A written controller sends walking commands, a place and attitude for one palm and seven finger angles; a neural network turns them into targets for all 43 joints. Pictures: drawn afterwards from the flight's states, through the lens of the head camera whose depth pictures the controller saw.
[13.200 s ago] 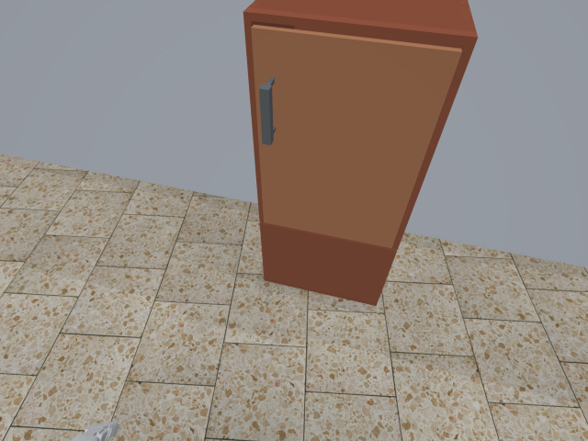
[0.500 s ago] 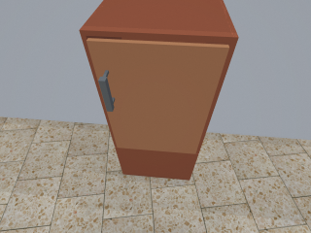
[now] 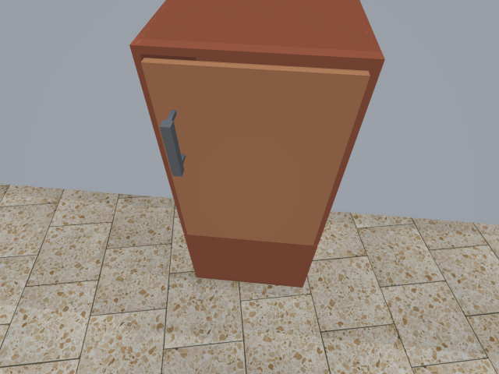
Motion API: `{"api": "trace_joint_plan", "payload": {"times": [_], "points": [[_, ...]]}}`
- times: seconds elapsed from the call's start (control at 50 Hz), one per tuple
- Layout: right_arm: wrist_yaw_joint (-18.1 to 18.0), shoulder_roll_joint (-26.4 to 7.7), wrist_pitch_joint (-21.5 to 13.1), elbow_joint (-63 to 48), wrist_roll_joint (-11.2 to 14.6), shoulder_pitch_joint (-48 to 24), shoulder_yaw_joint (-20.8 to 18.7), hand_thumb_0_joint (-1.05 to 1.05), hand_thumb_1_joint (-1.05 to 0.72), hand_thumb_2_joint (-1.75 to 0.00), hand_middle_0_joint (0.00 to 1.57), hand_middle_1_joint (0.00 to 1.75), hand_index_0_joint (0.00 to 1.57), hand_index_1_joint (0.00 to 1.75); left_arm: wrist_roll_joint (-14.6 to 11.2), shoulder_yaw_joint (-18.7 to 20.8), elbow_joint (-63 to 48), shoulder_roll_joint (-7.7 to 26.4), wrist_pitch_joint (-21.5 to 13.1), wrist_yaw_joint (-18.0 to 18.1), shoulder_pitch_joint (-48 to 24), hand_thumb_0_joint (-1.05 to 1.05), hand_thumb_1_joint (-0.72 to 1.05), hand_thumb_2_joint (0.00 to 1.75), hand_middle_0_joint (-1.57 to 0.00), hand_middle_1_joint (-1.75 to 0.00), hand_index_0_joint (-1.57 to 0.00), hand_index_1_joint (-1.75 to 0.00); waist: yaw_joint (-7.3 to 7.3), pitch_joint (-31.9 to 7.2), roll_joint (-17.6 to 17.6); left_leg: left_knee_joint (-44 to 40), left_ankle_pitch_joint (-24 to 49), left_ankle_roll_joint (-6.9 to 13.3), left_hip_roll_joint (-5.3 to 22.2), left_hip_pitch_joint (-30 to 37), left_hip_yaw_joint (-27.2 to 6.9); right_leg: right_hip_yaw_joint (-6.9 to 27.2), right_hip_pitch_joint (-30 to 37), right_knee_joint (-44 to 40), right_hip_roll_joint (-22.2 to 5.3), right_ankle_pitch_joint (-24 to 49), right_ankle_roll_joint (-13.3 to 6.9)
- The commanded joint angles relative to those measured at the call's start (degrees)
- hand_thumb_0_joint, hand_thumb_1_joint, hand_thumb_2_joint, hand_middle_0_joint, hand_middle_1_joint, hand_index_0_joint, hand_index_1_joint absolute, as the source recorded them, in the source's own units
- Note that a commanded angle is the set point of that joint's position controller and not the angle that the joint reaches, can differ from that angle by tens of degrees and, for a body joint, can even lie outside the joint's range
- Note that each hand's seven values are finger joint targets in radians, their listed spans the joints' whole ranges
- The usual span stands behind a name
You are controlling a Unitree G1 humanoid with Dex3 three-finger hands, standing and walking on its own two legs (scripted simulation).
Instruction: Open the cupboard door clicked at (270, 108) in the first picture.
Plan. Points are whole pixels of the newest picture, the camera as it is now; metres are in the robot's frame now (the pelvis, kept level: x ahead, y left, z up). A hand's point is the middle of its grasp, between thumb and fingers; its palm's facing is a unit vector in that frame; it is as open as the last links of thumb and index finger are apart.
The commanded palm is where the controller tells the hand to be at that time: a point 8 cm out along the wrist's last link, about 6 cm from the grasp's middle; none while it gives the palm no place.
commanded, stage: look again from close up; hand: left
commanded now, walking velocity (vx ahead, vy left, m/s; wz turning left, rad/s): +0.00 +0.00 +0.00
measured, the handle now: (175, 144) +0.55 +0.21 +0.04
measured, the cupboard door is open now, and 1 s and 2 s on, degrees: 0 0 0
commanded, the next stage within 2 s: raise the hand with hooked fingers in 0.14 s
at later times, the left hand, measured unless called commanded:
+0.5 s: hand (145, 308) +0.21 +0.18 +0.01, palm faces +0.13 -0.99 -0.03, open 7.8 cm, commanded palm +0.12 +0.24 -0.05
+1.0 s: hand (123, 328) +0.19 +0.21 -0.02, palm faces -0.15 -0.99 -0.04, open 10.7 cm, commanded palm +0.15 +0.29 -0.01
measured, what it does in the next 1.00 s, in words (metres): lowers itself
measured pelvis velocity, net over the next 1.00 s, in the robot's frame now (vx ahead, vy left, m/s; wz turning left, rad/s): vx -0.05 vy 0.03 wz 0.02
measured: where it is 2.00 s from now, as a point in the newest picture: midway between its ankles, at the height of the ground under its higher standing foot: outside the picture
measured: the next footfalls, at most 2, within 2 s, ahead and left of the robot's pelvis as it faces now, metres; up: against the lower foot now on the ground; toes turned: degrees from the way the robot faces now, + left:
none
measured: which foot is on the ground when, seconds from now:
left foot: down 0.00-1.00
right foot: down 0.00-1.00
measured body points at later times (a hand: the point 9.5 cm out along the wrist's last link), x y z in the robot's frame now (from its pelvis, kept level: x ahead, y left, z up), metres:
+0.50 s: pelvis -0.02 +0.02 -0.02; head -0.01 +0.00 +0.43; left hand +0.20 +0.23 +0.01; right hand +0.13 -0.25 -0.11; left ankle -0.04 +0.14 -0.74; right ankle +0.00 -0.09 -0.74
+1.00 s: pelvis -0.05 +0.03 -0.07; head +0.01 +0.03 +0.37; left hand +0.19 +0.27 -0.02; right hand +0.13 -0.18 -0.16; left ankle -0.04 +0.14 -0.74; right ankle +0.00 -0.09 -0.74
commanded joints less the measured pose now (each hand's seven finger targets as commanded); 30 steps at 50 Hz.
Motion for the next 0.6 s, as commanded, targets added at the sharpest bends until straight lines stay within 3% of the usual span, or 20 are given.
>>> {"api": "trace_joint_plan", "payload": {"times": [0.0,0.2,0.22,0.24,0.26,0.28,0.3,0.32,0.34,0.36,0.38,0.4,0.44,0.46,0.48,0.5,0.52,0.54,0.58], "points": [[-0.2,-5.0,-0.7,-1.2,0.3,4.3,-1.1,0.00,-0.90,-0.90,0.20,0.30,0.20,0.30,-0.1,1.0,-1.9,6.0,-0.8,0.6,3.1,0.00,0.90,0.90,-0.20,-0.30,-0.20,-0.30,-0.25,2.0,0.0,-3.8,8.3,2.5,3.6,-5.0,-2.8,7.1,0.9,-5.4,-6.6,8.1,-0.7],[-0.3,-5.0,-0.9,-1.0,0.3,4.7,-1.2,0.00,-0.90,-0.90,0.20,0.30,0.20,0.30,-0.1,1.0,-1.7,5.3,-0.8,0.7,3.7,0.00,0.90,0.90,-0.20,-0.30,-0.20,-0.30,-0.16,0.4,0.6,-3.8,10.6,2.7,4.0,-4.2,-3.0,6.7,1.8,-4.2,-6.4,10.9,-0.7],[0.3,-6.8,-1.2,-4.9,1.1,-3.1,-1.8,0.00,-0.90,-0.90,0.20,0.30,0.20,0.30,0.2,1.2,1.2,6.8,-1.9,3.0,9.7,0.00,0.90,0.90,-0.20,-0.30,-0.20,-0.30,2.65,0.8,-1.6,10.1,9.3,0.9,3.7,-8.9,0.5,11.1,2.5,-4.1,-10.9,41.2,2.0],[-2.2,-17.3,-10.7,-25.0,3.7,-1.3,-2.2,0.00,-0.90,-0.90,0.20,0.30,0.20,0.30,-13.5,3.8,-88.2,17.4,-14.8,1.8,-33.8,0.00,0.88,0.89,-0.20,-0.32,-0.20,-0.32,-5.68,-28.1,10.7,0.5,14.7,3.4,-2.3,5.4,-0.7,8.8,9.3,0.3,-6.1,28.9,0.6],[-4.1,-11.0,-15.3,-21.4,2.6,-6.6,-1.1,0.00,-0.90,-0.90,0.20,0.30,0.20,0.30,-7.8,6.2,-71.8,14.3,-11.1,4.8,-9.7,0.00,0.85,0.88,-0.20,-0.33,-0.20,-0.33,-0.34,-25.5,17.8,-0.2,21.6,3.9,-1.6,5.5,1.4,5.6,8.3,2.0,-2.3,18.8,-0.7],[-4.0,-12.1,-16.6,-18.5,3.1,-5.1,-2.4,0.00,-0.90,-0.90,0.20,0.30,0.20,0.30,-8.9,4.3,-65.8,10.0,-8.2,7.4,-7.4,0.00,0.83,0.87,-0.21,-0.34,-0.21,-0.34,-1.88,-19.2,15.5,1.1,17.7,2.2,-0.7,0.3,-0.1,3.2,3.7,1.6,-2.0,10.7,-0.1],[-3.4,-9.0,-16.7,-18.3,4.3,-3.7,-2.6,0.00,-0.90,-0.90,0.20,0.30,0.20,0.30,-9.0,-3.1,-54.0,-3.2,-2.4,6.9,8.4,0.00,0.81,0.86,-0.21,-0.36,-0.21,-0.36,-2.44,-11.0,6.8,0.9,15.9,2.8,0.2,-4.0,-1.1,1.6,-0.8,0.7,-1.8,9.6,0.7],[-3.3,-11.5,-17.4,-22.6,4.9,-5.3,-2.4,0.00,-0.90,-0.90,0.20,0.30,0.20,0.30,-11.5,-5.2,-65.0,-4.0,-3.8,5.3,-0.3,0.00,0.78,0.85,-0.21,-0.37,-0.21,-0.37,-2.95,-3.6,0.8,1.0,12.6,2.8,0.2,-7.0,-3.0,0.4,-4.2,0.9,-2.0,7.9,1.7],[-3.5,-13.2,-18.4,-23.6,4.3,-5.4,-3.7,0.00,-0.90,-0.90,0.20,0.30,0.20,0.30,-11.3,-1.8,-66.3,0.0,-6.9,4.4,-1.2,0.00,0.76,0.84,-0.21,-0.39,-0.21,-0.39,-4.25,-3.2,-5.1,3.3,8.6,3.2,-0.4,-8.0,-2.7,0.3,-8.3,0.3,-1.7,3.2,2.2],[-3.4,-13.8,-19.2,-25.3,3.3,-5.2,-4.0,0.00,-0.90,-0.90,0.20,0.30,0.20,0.30,-10.7,-1.9,-63.9,-0.4,-10.0,3.1,0.2,0.00,0.74,0.83,-0.21,-0.40,-0.21,-0.40,-4.75,-0.6,-10.7,5.5,4.7,3.5,-1.3,-11.5,-2.7,0.2,-12.8,0.6,-1.5,-2.3,2.7],[-2.8,-13.9,-19.6,-27.4,3.0,-5.0,-4.3,0.00,-0.90,-0.90,0.20,0.30,0.20,0.30,-10.4,-1.1,-58.4,-1.0,-12.4,1.6,2.9,0.00,0.71,0.82,-0.21,-0.42,-0.21,-0.42,-4.28,2.3,-11.6,7.7,2.0,3.4,-2.2,-15.3,-2.7,0.4,-16.4,1.7,-1.6,-6.4,2.6],[-2.0,-13.5,-19.6,-29.1,2.4,-4.9,-4.4,0.00,-0.90,-0.90,0.20,0.30,0.20,0.30,-10.6,-0.5,-55.3,-2.2,-15.4,-0.6,6.2,0.00,0.69,0.81,-0.22,-0.43,-0.22,-0.43,-2.78,1.5,-15.3,9.6,-0.3,2.7,-2.6,-18.6,-2.7,0.3,-18.6,3.8,-1.5,-10.1,2.5],[-0.4,-13.4,-19.7,-33.2,1.7,-7.0,-5.5,0.00,-0.90,-0.90,0.20,0.30,0.20,0.30,-12.5,2.3,-51.6,-2.4,-22.7,-6.4,17.4,0.00,0.64,0.79,-0.22,-0.47,-0.22,-0.47,1.05,-1.0,-18.4,14.0,-2.3,1.8,-3.2,-25.4,-1.7,1.2,-19.5,8.3,-1.5,-11.7,2.1],[0.5,-13.6,-19.4,-34.9,1.5,-7.7,-5.9,0.00,-0.90,-0.90,0.20,0.30,0.20,0.30,-13.5,4.7,-52.0,-0.8,-26.3,-9.7,20.6,0.00,0.62,0.78,-0.22,-0.48,-0.22,-0.48,2.14,-4.0,-17.2,16.3,-1.1,1.4,-3.7,-27.2,-1.1,1.7,-17.8,11.1,-1.4,-8.1,1.8],[2.0,-14.0,-18.5,-36.8,1.6,-7.8,-6.6,0.00,-0.90,-0.90,0.20,0.30,0.20,0.30,-13.9,9.0,-49.9,2.6,-29.0,-13.6,24.3,0.00,0.60,0.77,-0.22,-0.50,-0.22,-0.50,4.06,-6.3,-11.3,18.3,1.8,0.8,-4.4,-27.4,-0.3,2.3,-15.4,14.4,-1.5,-2.5,0.6],[2.8,-14.3,-17.8,-38.4,1.4,-8.9,-6.6,0.00,-0.90,-0.90,0.20,0.30,0.20,0.30,-14.2,9.2,-51.8,3.7,-32.2,-17.3,21.8,0.00,0.57,0.76,-0.22,-0.51,-0.22,-0.51,3.45,-8.8,-7.5,20.8,3.4,0.6,-4.7,-28.9,0.0,2.4,-15.1,17.6,-1.9,2.8,0.2],[3.1,-14.3,-17.0,-39.8,1.5,-9.8,-7.1,0.00,-0.90,-0.90,0.20,0.30,0.20,0.30,-13.6,13.1,-53.1,7.8,-34.4,-19.3,20.1,0.00,0.55,0.75,-0.22,-0.53,-0.22,-0.53,3.67,-11.3,-5.2,23.4,4.6,0.7,-4.7,-30.8,0.6,3.3,-15.6,20.2,-2.3,6.2,0.0],[3.2,-14.0,-16.1,-41.5,1.6,-10.1,-6.9,0.00,-0.90,-0.90,0.20,0.30,0.20,0.30,-13.1,13.9,-54.8,8.5,-34.5,-20.1,20.3,0.00,0.53,0.74,-0.23,-0.54,-0.23,-0.54,4.54,-14.1,-3.8,24.6,4.9,1.3,-4.9,-32.6,1.3,3.9,-15.5,22.0,-2.5,7.6,0.1],[2.7,-13.6,-14.1,-44.0,1.7,-10.3,-6.7,0.00,-0.90,-0.90,0.20,0.30,0.20,0.30,-13.9,14.9,-61.7,10.2,-32.9,-19.5,14.4,0.00,0.48,0.72,-0.23,-0.57,-0.23,-0.57,4.89,-15.7,0.9,25.7,3.0,1.6,-4.9,-34.1,1.5,5.6,-17.1,23.1,-2.5,4.4,0.1]]}}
